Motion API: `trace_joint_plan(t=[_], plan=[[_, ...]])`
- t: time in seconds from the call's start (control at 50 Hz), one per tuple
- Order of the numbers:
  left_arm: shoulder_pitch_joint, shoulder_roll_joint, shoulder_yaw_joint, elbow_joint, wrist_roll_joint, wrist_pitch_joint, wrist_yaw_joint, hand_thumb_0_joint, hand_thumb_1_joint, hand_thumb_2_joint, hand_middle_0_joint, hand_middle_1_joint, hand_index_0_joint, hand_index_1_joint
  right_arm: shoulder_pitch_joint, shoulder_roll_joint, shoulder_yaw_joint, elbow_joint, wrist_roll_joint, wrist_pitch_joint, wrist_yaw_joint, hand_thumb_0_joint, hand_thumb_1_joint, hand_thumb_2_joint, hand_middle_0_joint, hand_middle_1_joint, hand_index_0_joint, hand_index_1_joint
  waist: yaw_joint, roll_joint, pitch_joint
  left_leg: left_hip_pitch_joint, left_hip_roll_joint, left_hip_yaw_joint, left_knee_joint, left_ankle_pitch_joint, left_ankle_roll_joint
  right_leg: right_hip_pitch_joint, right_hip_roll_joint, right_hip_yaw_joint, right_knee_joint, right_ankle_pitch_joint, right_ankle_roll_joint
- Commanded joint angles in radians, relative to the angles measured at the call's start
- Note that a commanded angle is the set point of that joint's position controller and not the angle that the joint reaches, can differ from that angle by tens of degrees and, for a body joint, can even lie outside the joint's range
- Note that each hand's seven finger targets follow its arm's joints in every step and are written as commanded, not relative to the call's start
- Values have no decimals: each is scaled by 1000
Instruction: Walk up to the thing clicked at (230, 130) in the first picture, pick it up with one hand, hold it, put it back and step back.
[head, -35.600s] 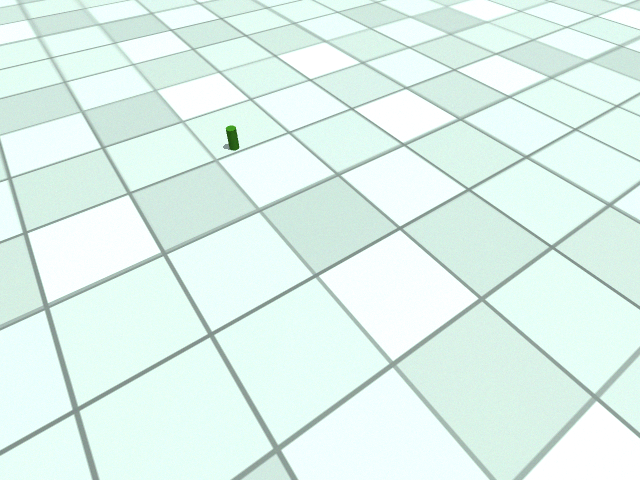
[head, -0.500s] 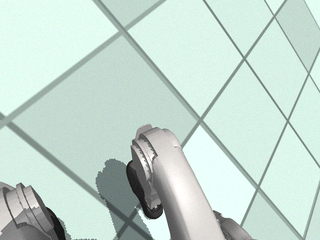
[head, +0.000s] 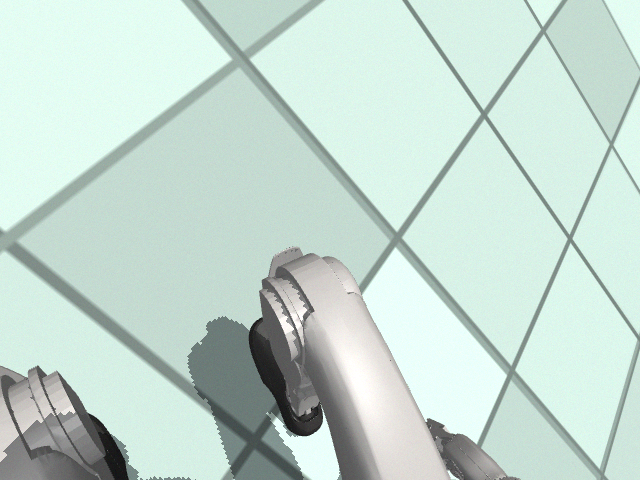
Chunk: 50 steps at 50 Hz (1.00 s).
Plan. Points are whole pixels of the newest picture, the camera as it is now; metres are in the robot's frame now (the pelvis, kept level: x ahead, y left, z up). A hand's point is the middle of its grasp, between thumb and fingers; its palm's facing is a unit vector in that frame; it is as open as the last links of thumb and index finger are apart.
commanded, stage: close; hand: left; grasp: from above
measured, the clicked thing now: out of the picture +0.51 +0.31 -0.26
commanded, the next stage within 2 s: settle in 0.92 s
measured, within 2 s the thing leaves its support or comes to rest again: leaves its support in 1.30 s
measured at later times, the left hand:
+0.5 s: hand out of the picture +0.50 +0.31 -0.22, palm faces -0.43 -0.13 -0.89, open 9.5 cm
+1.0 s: hand out of the picture +0.50 +0.31 -0.22, palm faces -0.44 -0.12 -0.89, open 8.3 cm
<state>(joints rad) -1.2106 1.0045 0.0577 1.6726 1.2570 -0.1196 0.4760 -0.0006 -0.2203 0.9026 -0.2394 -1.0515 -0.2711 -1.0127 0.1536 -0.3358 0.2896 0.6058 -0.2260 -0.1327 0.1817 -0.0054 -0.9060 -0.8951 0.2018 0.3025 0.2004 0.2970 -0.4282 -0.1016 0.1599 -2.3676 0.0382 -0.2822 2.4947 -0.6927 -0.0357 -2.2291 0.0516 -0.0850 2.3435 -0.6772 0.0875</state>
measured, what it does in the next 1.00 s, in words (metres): stands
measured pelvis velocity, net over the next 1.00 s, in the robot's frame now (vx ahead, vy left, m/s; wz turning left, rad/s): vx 0.00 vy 0.00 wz -0.01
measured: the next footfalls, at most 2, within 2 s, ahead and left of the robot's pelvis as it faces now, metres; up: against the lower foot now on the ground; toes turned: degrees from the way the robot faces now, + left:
none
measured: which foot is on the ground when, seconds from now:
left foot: down 0.00-1.00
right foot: down 0.00-1.00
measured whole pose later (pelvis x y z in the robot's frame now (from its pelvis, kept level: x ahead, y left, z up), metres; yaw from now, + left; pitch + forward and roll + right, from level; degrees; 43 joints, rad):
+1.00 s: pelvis +0.00 +0.00 +0.00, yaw +0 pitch +30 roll -14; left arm -1.22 1.01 0.04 1.71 1.26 -0.14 0.48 0.01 0.18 0.60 -0.70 -0.84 -0.69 -0.79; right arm 0.15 -0.33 0.31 0.60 -0.23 -0.13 0.18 -0.01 -0.91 -0.89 0.20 0.30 0.20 0.30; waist -0.43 -0.10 0.17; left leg -2.36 0.04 -0.28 2.49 -0.69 -0.03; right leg -2.22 0.05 -0.09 2.33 -0.67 0.09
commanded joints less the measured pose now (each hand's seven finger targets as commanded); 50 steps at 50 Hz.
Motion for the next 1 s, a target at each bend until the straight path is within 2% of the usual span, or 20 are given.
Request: trace_joint_plan(t=[0.0,0.02,0.06,0.14,0.18,0.24,0.26,0.28,0.34,0.46,0.5,0.54,0.58,0.62,0.7,0.76,0.84,0.88,0.94,0.98], plan=[[-246,167,-3,-81,-11,8,25,0,-117,847,-311,-998,-346,-961,220,-314,-95,20,4,8,-14,0,-897,-900,199,300,199,300,-63,497,-659,525,17,134,-231,222,42,347,29,-174,-208,290,-100],[-261,162,-7,-84,-13,5,20,0,-106,821,-316,-991,-354,-950,221,-315,-91,22,6,7,-12,0,-900,-901,199,300,199,300,-71,494,-626,498,15,135,-228,205,41,332,27,-174,-204,270,-103],[-245,177,1,-73,-7,2,19,0,-90,827,-328,-992,-365,-952,210,-318,-91,15,4,13,-15,0,-898,-900,199,300,199,300,-54,506,-640,524,16,127,-238,210,34,318,28,-180,-199,263,-110],[-255,181,-6,-81,-4,-5,13,0,-34,795,-365,-976,-406,-932,215,-320,-85,11,-1,12,-12,0,-899,-900,199,300,199,300,-66,487,-636,498,12,138,-224,203,43,354,27,-169,-205,268,-102],[-240,200,0,-94,-5,-5,13,0,5,780,-398,-956,-439,-912,210,-319,-85,6,4,11,-13,0,-899,-900,199,300,199,300,-53,474,-641,494,14,140,-220,205,46,361,30,-167,-212,271,-100],[-269,201,2,-141,-10,-11,21,0,46,758,-414,-967,-463,-915,215,-318,-88,13,-2,15,-12,0,-898,-900,199,300,199,300,-48,513,-688,524,17,134,-233,222,40,373,31,-174,-204,287,-101],[-229,181,-10,-73,-16,-4,19,0,38,765,-419,-948,-462,-902,203,-312,-85,9,3,16,-15,0,-899,-900,199,300,199,300,-48,484,-658,507,18,138,-229,203,43,362,33,-171,-211,273,-102],[-252,177,-13,-111,-12,-8,17,0,55,765,-429,-947,-473,-899,218,-316,-85,14,2,17,-14,0,-898,-900,199,300,199,300,-63,481,-652,496,15,136,-222,210,44,361,32,-173,-210,279,-100],[-226,166,-17,-56,-15,-11,23,0,101,759,-472,-921,-513,-877,211,-313,-82,12,-3,20,-17,0,-897,-900,199,300,199,300,-63,460,-620,468,16,136,-231,180,44,366,34,-174,-217,258,-101],[-241,199,-14,-91,-13,-15,29,0,167,712,-517,-898,-563,-848,208,-313,-71,11,-7,23,-20,0,-898,-900,199,300,199,300,-55,478,-644,485,15,135,-241,185,44,387,34,-174,-217,264,-98],[-256,188,-15,-106,-9,-11,28,0,195,686,-535,-885,-584,-832,216,-316,-79,18,-7,21,-18,0,-899,-900,199,300,199,300,-54,514,-653,526,15,130,-243,202,39,358,31,-178,-204,270,-102],[-239,160,-23,-82,-8,-11,28,0,213,691,-550,-876,-597,-825,207,-311,-69,13,-4,19,-17,0,-898,-900,199,300,199,300,-66,493,-614,516,15,121,-242,192,36,318,31,-186,-201,255,-106],[-257,174,-25,-92,-8,-16,32,0,245,689,-576,-869,-623,-818,202,-313,-70,10,-5,20,-21,0,-898,-900,199,300,199,300,-69,482,-616,496,14,126,-240,173,41,338,32,-180,-213,254,-101],[-238,181,-20,-85,-7,-15,36,0,286,698,-608,-875,-655,-824,199,-308,-73,17,-10,22,-22,0,-899,-900,199,300,199,300,-49,499,-644,504,16,131,-244,174,40,363,34,-176,-212,257,-100],[-248,161,-30,-64,-6,-14,40,0,320,656,-628,-847,-679,-793,210,-308,-75,20,-7,16,-19,0,-898,-900,199,300,199,300,-71,464,-611,474,14,131,-242,161,46,349,35,-176,-216,252,-97],[-251,173,-28,-66,-7,-14,43,0,371,667,-669,-843,-718,-790,204,-314,-72,15,-3,10,-21,0,-899,-900,199,300,199,300,-72,447,-591,460,12,133,-232,154,48,340,33,-174,-223,244,-96],[-259,189,-11,-90,4,-9,48,0,421,680,-721,-823,-765,-776,204,-314,-73,11,-1,6,-19,0,-899,-900,199,300,199,300,-58,495,-635,531,18,119,-245,193,34,325,30,-182,-206,261,-103],[-263,160,-24,-63,4,-8,46,0,461,655,-737,-835,-789,-780,209,-315,-76,8,-2,3,-17,0,-901,-901,199,300,199,300,-78,489,-599,511,15,124,-240,183,35,312,28,-179,-203,256,-106],[-271,202,-15,-86,-1,-11,49,0,502,648,-768,-831,-821,-774,201,-321,-80,10,1,2,-22,0,-900,-901,199,300,199,300,-61,472,-613,477,13,135,-240,145,44,339,32,-170,-223,234,-99],[-271,196,-13,-80,2,-8,48,0,511,678,-777,-840,-827,-787,210,-325,-82,8,-4,0,-21,0,-900,-900,199,300,199,300,-65,479,-617,481,13,133,-240,155,43,339,29,-174,-219,240,-100]])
